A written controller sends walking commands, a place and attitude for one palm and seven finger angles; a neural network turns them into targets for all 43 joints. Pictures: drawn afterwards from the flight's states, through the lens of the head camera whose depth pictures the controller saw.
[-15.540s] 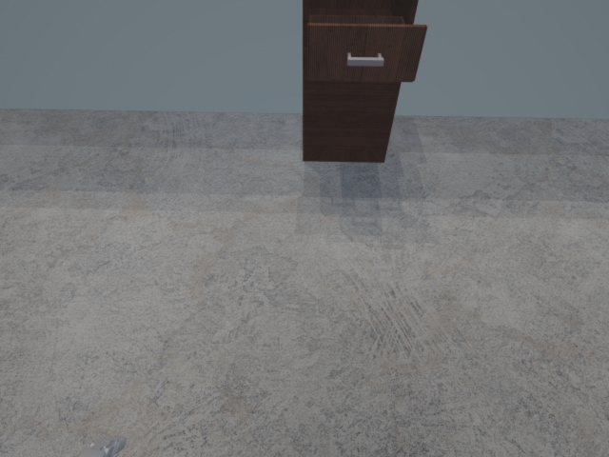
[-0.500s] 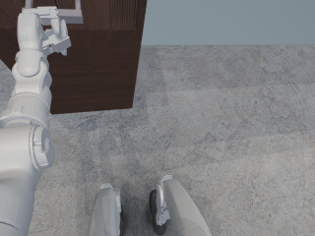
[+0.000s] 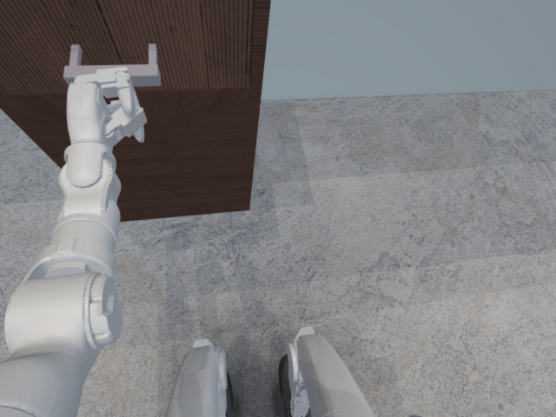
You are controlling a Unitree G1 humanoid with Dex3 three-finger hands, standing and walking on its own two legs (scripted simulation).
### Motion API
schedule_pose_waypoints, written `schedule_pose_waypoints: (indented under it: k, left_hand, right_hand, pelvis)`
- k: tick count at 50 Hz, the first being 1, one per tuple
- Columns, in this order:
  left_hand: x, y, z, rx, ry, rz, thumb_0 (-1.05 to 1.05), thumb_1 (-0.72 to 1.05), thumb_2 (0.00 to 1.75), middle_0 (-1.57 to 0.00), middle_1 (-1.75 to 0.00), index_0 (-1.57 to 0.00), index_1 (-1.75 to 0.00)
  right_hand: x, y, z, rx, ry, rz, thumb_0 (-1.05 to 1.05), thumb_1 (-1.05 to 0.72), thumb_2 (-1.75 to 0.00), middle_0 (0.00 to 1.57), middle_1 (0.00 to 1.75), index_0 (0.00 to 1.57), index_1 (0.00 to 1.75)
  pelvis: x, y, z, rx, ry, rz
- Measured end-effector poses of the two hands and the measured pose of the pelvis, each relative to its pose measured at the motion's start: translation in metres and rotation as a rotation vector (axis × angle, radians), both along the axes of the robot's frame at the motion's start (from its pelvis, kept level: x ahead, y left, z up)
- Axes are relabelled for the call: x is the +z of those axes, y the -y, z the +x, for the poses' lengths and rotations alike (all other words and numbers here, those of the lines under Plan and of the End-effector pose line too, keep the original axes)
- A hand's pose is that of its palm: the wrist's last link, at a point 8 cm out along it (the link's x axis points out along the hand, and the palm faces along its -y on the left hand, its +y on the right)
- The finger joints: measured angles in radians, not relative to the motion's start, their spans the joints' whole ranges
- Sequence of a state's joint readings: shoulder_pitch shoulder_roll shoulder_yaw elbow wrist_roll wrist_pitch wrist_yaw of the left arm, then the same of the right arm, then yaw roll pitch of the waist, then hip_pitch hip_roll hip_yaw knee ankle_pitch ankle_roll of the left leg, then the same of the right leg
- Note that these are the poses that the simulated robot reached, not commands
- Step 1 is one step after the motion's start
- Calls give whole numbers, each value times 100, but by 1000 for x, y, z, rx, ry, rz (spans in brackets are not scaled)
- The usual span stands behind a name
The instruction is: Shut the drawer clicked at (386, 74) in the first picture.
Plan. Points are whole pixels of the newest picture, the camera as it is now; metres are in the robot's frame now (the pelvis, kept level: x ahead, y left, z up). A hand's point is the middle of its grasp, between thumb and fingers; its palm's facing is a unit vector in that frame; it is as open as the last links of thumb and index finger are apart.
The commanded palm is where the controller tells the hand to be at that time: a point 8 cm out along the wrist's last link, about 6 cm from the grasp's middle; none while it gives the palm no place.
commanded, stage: draw the hand back to the body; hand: left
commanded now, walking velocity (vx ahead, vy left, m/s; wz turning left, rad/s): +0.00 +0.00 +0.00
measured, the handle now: (114, 64) +0.60 +0.19 +0.04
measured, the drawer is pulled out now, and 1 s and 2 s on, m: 0.00 0.00 0.00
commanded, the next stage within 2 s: step back with the hand held close in 1.34 s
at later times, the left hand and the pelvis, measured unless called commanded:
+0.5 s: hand (51, 176) +0.37 +0.19 +0.14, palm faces +0.04 -1.00 -0.07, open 3.3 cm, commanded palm +0.33 +0.24 +0.16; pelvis +0.05 +0.00 +0.08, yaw +2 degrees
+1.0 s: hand out of the picture +0.26 +0.23 +0.24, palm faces +0.33 -0.88 -0.34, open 3.2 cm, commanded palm +0.21 +0.27 +0.27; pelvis +0.05 -0.01 +0.12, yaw +2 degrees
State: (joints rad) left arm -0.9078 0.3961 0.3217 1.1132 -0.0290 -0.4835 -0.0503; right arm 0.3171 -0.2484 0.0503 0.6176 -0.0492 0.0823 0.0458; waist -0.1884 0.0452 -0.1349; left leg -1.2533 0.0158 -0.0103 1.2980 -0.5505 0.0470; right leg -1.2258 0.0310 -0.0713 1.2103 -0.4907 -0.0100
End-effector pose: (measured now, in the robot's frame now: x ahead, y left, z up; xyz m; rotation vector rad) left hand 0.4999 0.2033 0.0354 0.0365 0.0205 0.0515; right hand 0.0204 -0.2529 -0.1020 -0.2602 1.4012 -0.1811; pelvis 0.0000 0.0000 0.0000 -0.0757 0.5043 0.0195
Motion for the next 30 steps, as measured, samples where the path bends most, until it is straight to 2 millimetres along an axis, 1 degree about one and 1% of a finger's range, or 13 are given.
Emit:
schedule_pose_waypoints:
  k: [3, 5, 9, 12, 15, 20, 24, 30]
  left_hand:
    - [8, -2, -6, 7, 22, 1, 0, 84, 91, -140, -160, -140, -160]
    - [18, -5, -15, 5, 37, 9, 0, 86, 91, -140, -160, -140, -160]
    - [40, -12, -45, -4, 17, 17, 1, 88, 91, -140, -160, -140, -160]
    - [56, -20, -71, 11, 6, 9, 1, 89, 90, -140, -160, -140, -160]
    - [71, -29, -93, 26, 19, 5, 1, 89, 90, -140, -160, -140, -160]
    - [93, -35, -124, 5, 46, 5, 1, 90, 90, -140, -160, -140, -160]
    - [108, -35, -146, -16, 49, 0, 1, 90, 90, -140, -160, -140, -160]
    - [133, -42, -179, 83, -51, 183, 1, 90, 90, -140, -160, -140, -160]
  right_hand:
    - [4, 0, 12, -21, 18, 12, 1, -91, -90, 20, 30, 20, 30]
    - [10, -2, 22, -37, 43, 27, 1, -91, -90, 20, 30, 20, 30]
    - [29, -7, 49, -45, 110, 61, 1, -91, -90, 20, 30, 20, 30]
    - [44, -9, 73, -22, 179, 70, 1, -91, -90, 20, 30, 20, 30]
    - [58, -7, 100, 15, 256, 65, 1, -91, -90, 20, 30, 20, 30]
    - [78, -4, 144, 71, 392, 47, 1, -91, -90, 20, 30, 20, 30]
    - [94, -6, 172, 102, 500, 45, 1, -91, -90, 20, 30, 20, 30]
    - [120, -19, 202, 105, 601, 54, 1, -91, -90, 20, 30, 20, 30]
  pelvis:
    - [7, 0, 7, -12, 11, 6]
    - [15, 0, 13, -20, 28, 11]
    - [37, 1, 26, -26, 80, 22]
    - [52, 2, 35, -19, 120, 27]
    - [61, 3, 41, -4, 158, 29]
    - [71, 3, 45, 17, 216, 31]
    - [76, 3, 46, 23, 259, 37]
    - [94, 3, 48, 12, 347, 54]
